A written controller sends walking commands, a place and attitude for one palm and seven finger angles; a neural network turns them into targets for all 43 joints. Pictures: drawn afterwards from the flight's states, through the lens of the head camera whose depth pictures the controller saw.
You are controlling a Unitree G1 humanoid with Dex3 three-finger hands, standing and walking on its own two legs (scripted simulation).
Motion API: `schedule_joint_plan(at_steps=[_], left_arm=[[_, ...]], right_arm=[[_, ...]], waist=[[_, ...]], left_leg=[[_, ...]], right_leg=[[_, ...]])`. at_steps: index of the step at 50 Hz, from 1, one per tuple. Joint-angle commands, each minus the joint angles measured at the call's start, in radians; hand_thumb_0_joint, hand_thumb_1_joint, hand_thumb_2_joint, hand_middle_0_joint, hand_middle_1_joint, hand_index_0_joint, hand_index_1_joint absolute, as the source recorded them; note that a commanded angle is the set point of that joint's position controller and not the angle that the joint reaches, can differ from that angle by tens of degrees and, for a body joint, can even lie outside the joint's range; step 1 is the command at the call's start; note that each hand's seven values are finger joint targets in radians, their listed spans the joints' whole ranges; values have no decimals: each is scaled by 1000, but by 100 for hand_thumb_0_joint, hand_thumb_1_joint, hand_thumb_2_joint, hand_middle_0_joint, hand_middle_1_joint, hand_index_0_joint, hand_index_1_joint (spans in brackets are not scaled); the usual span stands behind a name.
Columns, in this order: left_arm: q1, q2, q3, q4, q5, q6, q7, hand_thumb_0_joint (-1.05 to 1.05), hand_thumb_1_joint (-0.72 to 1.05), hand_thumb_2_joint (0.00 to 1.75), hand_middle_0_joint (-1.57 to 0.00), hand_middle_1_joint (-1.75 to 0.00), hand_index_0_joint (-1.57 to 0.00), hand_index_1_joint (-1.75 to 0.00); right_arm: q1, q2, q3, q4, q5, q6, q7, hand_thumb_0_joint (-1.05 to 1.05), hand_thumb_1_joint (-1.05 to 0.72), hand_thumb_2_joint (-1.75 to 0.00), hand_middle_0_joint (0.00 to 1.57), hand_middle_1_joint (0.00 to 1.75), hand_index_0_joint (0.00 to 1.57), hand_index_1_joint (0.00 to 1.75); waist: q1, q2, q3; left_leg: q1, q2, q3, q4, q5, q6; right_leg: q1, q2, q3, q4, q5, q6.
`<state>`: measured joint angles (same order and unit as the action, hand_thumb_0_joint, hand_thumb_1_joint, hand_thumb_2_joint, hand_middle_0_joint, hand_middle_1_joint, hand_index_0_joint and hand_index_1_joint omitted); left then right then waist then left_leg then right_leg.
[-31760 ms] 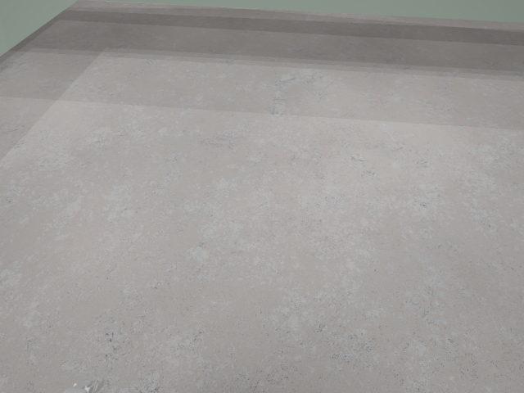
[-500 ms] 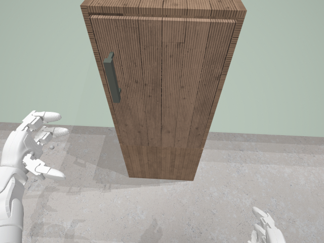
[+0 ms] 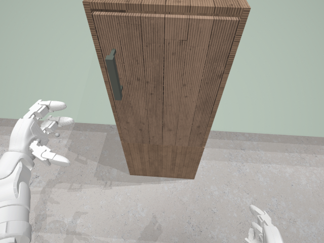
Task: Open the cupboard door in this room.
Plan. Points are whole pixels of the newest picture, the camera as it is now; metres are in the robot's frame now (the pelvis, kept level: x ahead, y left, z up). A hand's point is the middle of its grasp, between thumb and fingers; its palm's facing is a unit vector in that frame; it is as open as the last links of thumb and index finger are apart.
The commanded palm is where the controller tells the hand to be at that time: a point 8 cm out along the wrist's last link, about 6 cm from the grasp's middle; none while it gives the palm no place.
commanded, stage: move the hooked fingers beside the handle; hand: left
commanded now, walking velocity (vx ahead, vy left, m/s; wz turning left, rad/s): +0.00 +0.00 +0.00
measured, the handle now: (116, 75) +0.56 +0.19 +0.09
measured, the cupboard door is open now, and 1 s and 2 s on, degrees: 0 0 0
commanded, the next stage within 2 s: none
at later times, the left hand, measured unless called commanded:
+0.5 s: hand (73, 114) +0.39 +0.26 +0.10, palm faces +0.00 -1.00 +0.00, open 14.0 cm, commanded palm +0.37 +0.31 +0.10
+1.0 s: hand (85, 96) +0.46 +0.25 +0.10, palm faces -0.01 -1.00 +0.01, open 14.0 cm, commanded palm +0.44 +0.30 +0.10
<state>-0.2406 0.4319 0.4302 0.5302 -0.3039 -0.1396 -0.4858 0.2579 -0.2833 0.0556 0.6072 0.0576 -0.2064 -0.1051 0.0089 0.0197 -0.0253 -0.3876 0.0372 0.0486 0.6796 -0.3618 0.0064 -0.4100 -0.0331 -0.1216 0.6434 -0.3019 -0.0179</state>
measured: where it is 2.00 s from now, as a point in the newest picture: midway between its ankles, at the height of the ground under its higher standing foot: outside the picture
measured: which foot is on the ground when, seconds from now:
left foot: down 0.00-1.00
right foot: down 0.00-1.00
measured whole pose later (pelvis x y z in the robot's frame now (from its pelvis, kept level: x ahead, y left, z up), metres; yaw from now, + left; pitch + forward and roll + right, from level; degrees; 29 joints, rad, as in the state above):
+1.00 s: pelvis +0.00 +0.01 -0.01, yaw -2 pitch +12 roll -2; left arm -0.75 0.57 0.46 1.09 -0.17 -0.29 -0.43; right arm 0.38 -0.29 0.04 0.63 0.04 -0.03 -0.06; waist -0.11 0.00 -0.06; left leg -0.58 0.05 0.07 0.76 -0.39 0.02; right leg -0.61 -0.02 -0.09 0.70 -0.30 0.00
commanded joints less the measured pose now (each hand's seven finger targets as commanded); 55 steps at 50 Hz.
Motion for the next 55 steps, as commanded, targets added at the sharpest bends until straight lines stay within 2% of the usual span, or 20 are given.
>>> schedule_joint_plan(at_steps=[1, 3, 8, 14, 16, 18, 20, 22, 23, 26, 27, 30, 35, 37, 42, 44, 46, 50, 52, 55], left_arm=[[-356, 293, 65, -164, -17, -77, 3, 0, -50, 30, -30, -120, -30, -120], [-429, 296, 50, -138, -16, -77, 3, 0, -50, 30, -30, -120, -30, -120], [-424, 341, 90, -65, -2, -85, 12, 0, -50, 30, -30, -120, -30, -120], [-452, 325, 78, -89, 4, -116, 21, 0, -50, 30, -30, -120, -30, -120], [-509, 278, 27, -56, 8, -111, 26, 0, -50, 30, -30, -120, -30, -120], [-530, 345, 82, 18, 10, -108, 31, 0, -50, 30, -30, -120, -30, -120], [-620, 324, 36, 19, 33, -119, 34, 0, -50, 30, -30, -120, -30, -120], [-685, 318, 13, 31, 42, -134, 41, 0, -50, 30, -30, -120, -30, -120], [-714, 357, 42, 36, 48, -146, 47, 0, -50, 30, -30, -120, -30, -120], [-708, 350, 46, 130, 48, -162, 49, 0, -50, 30, -30, -120, -30, -120], [-707, 384, 75, 171, 46, -165, 47, 0, -50, 30, -30, -120, -30, -120], [-760, 371, 32, 212, 75, -169, 40, 0, -50, 30, -30, -120, -30, -120], [-835, 359, 19, 226, 76, -193, 49, 0, -50, 30, -30, -120, -30, -120], [-829, 407, 60, 262, 76, -195, 55, 0, -50, 30, -30, -120, -30, -120], [-878, 415, 54, 296, 97, -209, 64, 0, -50, 30, -30, -120, -30, -120], [-893, 437, 67, 311, 105, -214, 63, 0, -50, 30, -30, -120, -30, -120], [-892, 452, 77, 348, 108, -215, 62, 0, -50, 30, -30, -120, -30, -120], [-964, 451, 51, 380, 121, -222, 54, 0, -50, 30, -30, -120, -30, -120], [-1020, 456, 43, 405, 123, -223, 54, 0, -50, 30, -30, -120, -30, -120], [-1058, 462, 39, 428, 138, -225, 58, 0, -50, 30, -30, -120, -30, -120]], right_arm=[[-6, -140, -57, -134, 0, -36, -11, 0, -90, -90, 20, 30, 20, 30], [-1, -143, -54, -133, -1, -29, -7, 0, -90, -90, 20, 30, 20, 30], [26, -154, -61, -138, -4, -8, 4, 0, -90, -90, 20, 30, 20, 30], [54, -152, -70, -139, -6, 13, 13, 0, -90, -90, 20, 30, 20, 30], [58, -151, -68, -130, -3, 19, 12, 0, -90, -90, 20, 30, 20, 30], [75, -164, -71, -117, -5, 29, 9, 0, -90, -90, 20, 30, 20, 30], [79, -160, -68, -110, -5, 35, 8, 0, -90, -90, 20, 30, 20, 30], [89, -161, -67, -106, -8, 39, 7, 0, -90, -90, 20, 30, 20, 30], [102, -164, -70, -97, -11, 42, 7, 0, -90, -90, 20, 30, 20, 30], [118, -165, -70, -86, -13, 52, 10, 0, -90, -90, 20, 30, 20, 30], [129, -173, -69, -82, -16, 58, 10, 0, -90, -90, 20, 30, 20, 30], [135, -169, -67, -82, -14, 75, 18, 0, -90, -90, 20, 30, 20, 30], [162, -172, -77, -80, -18, 95, 25, 0, -90, -90, 20, 30, 20, 30], [176, -180, -77, -76, -20, 108, 25, 0, -90, -90, 20, 30, 20, 30], [196, -179, -79, -73, -24, 133, 29, 0, -90, -90, 20, 30, 20, 30], [204, -178, -80, -68, -25, 142, 31, 0, -90, -90, 20, 30, 20, 30], [212, -180, -79, -64, -24, 152, 30, 0, -90, -90, 20, 30, 20, 30], [226, -181, -77, -54, -26, 166, 30, 0, -90, -90, 20, 30, 20, 30], [239, -187, -74, -46, -29, 173, 28, 0, -90, -90, 20, 30, 20, 30], [259, -189, -77, -34, -33, 179, 27, 0, -90, -90, 20, 30, 20, 30]], waist=[[-19, 59, -260], [-30, 54, -252], [-14, 29, -279], [-17, 64, -330], [-44, 65, -279], [-44, -7, -260], [-60, 65, -273], [-70, 83, -291], [-65, 78, -326], [-68, 30, -338], [-64, 2, -338], [-72, 87, -327], [-87, 72, -380], [-80, 44, -386], [-95, 37, -393], [-93, 73, -417], [-99, 49, -400], [-122, 96, -391], [-141, 72, -376], [-147, 110, -423]], left_leg=[[59, -35, -50, -100, 242, 13], [47, -36, -52, -97, 232, 14], [14, -35, -48, -92, 256, 13], [49, -31, -47, -86, 321, 13], [40, -31, -48, -91, 272, 12], [-5, -30, -48, -91, 221, 17], [10, -33, -52, -90, 215, 15], [31, -32, -57, -79, 224, 17], [38, -30, -63, -76, 241, 15], [15, -28, -60, -67, 247, 15], [-4, -28, -60, -60, 255, 18], [-7, -28, -58, -56, 277, 14], [18, -23, -63, -38, 307, 13], [-7, -22, -63, -32, 314, 14], [-24, -21, -58, -20, 336, 20], [-24, -22, -52, -16, 338, 19], [-42, -21, -52, -14, 329, 21], [-37, -20, -56, -6, 313, 21], [-48, -18, -64, -1, 302, 24], [-18, -14, -75, 10, 315, 18]], right_leg=[[122, 28, 87, -69, 229, -8], [119, 29, 92, -67, 226, -9], [138, 30, 91, -51, 256, -9], [137, 37, 88, -37, 311, -11], [81, 39, 81, -49, 260, -8], [86, 39, 88, -55, 223, -5], [58, 37, 88, -51, 205, -8], [42, 41, 89, -45, 203, -12], [55, 41, 88, -41, 215, -12], [62, 42, 88, -34, 234, -7], [73, 43, 89, -26, 246, -9], [35, 40, 87, -16, 260, -12], [18, 46, 85, -7, 274, -7], [37, 49, 86, 3, 286, -9], [30, 51, 89, 11, 311, -5], [36, 49, 96, 11, 322, -3], [28, 52, 94, 10, 317, -1], [-16, 53, 95, 9, 293, -2], [-36, 56, 91, 12, 279, -3], [-69, 56, 89, 18, 261, -2]])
